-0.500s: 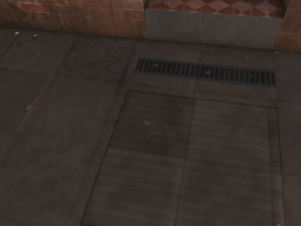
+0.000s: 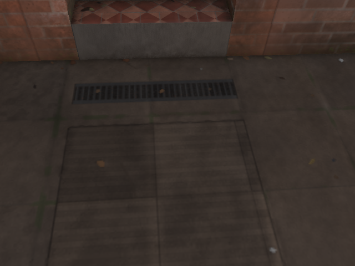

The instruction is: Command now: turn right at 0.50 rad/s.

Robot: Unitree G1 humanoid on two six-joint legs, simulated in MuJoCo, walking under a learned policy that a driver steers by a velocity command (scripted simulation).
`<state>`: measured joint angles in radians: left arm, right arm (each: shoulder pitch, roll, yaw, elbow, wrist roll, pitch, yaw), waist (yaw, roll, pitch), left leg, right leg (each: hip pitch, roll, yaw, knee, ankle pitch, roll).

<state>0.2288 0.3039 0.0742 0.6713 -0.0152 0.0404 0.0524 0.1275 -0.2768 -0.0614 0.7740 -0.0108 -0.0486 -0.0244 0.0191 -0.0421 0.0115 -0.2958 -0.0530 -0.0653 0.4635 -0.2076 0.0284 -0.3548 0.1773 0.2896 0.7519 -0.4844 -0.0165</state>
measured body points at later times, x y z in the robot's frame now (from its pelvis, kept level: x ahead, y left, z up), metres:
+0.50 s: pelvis +0.00 -0.03 +0.00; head +0.01 -0.04 +0.45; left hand +0.17 +0.20 -0.10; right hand +0.08 -0.30 -0.13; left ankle +0.01 +0.11 -0.74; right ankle -0.03 -0.14 -0.74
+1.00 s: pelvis +0.12 +0.03 +0.01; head +0.14 +0.06 +0.46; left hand +0.26 +0.29 -0.11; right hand +0.16 -0.24 -0.10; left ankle +0.11 +0.10 -0.74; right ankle +0.08 -0.13 -0.65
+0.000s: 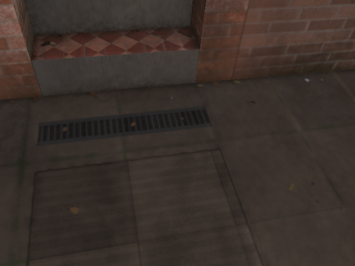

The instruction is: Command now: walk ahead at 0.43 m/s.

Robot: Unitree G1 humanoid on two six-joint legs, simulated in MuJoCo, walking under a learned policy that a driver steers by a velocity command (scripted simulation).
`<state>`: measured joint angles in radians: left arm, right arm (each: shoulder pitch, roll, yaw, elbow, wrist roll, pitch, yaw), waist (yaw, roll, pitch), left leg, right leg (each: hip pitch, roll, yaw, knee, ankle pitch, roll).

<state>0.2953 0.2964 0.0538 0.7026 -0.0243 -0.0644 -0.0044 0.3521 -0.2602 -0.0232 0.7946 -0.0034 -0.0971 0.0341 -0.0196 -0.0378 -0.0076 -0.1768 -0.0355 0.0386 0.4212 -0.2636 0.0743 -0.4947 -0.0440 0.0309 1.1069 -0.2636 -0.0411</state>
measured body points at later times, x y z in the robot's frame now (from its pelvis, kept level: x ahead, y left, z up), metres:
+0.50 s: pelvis +0.27 -0.03 -0.01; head +0.30 -0.03 +0.43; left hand +0.44 +0.23 -0.11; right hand +0.30 -0.30 -0.14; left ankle +0.12 +0.10 -0.64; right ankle +0.34 -0.11 -0.74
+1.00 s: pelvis +0.55 +0.05 -0.01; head +0.58 +0.06 +0.44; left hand +0.59 +0.32 -0.15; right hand +0.71 -0.21 -0.10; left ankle +0.62 +0.14 -0.74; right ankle +0.42 -0.11 -0.66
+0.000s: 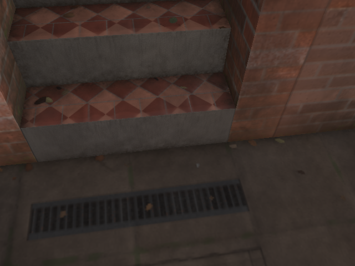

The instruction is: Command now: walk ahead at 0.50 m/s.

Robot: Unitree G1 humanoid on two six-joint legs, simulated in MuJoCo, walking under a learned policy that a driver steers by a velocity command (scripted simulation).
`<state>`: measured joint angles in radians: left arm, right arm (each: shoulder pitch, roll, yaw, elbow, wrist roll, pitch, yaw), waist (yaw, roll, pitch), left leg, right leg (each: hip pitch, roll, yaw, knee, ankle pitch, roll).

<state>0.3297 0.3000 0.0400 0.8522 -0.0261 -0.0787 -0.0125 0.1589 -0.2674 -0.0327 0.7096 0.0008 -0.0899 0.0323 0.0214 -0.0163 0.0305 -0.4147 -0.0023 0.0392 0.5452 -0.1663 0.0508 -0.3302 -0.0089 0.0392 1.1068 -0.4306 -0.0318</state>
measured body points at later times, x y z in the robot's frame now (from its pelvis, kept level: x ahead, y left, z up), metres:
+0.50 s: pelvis +0.27 -0.04 -0.01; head +0.31 -0.05 +0.44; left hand +0.49 +0.20 -0.09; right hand +0.26 -0.32 -0.14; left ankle +0.09 +0.09 -0.70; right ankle +0.38 -0.14 -0.73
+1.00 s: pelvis +0.48 -0.02 -0.01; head +0.53 +0.00 +0.44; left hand +0.53 +0.28 -0.13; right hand +0.68 -0.24 -0.12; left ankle +0.58 +0.07 -0.73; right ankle +0.39 -0.14 -0.69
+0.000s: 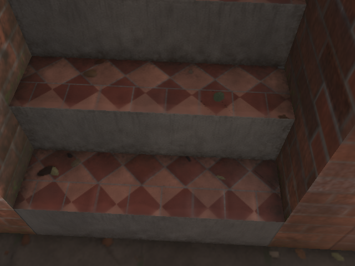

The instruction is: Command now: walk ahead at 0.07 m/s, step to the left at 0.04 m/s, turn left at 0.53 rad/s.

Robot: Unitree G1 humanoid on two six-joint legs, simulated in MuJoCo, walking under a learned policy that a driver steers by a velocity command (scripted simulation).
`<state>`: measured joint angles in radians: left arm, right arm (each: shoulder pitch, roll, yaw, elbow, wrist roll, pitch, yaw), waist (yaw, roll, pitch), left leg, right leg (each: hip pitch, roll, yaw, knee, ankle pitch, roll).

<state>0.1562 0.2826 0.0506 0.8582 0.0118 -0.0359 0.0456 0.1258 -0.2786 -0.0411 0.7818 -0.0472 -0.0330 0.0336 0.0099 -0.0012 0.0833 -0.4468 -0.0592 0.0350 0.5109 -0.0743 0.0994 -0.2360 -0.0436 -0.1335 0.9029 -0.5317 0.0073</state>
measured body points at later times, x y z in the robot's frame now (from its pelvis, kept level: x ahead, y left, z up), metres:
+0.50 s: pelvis +0.05 -0.03 +0.02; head +0.07 -0.04 +0.47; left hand +0.00 +0.28 -0.09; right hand +0.31 -0.24 -0.08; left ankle +0.07 +0.08 -0.68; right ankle +0.09 -0.15 -0.72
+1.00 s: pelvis +0.13 +0.07 +0.02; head +0.16 +0.11 +0.47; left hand +0.05 +0.32 -0.13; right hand +0.38 -0.07 -0.09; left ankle +0.10 +0.16 -0.72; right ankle +0.17 -0.08 -0.67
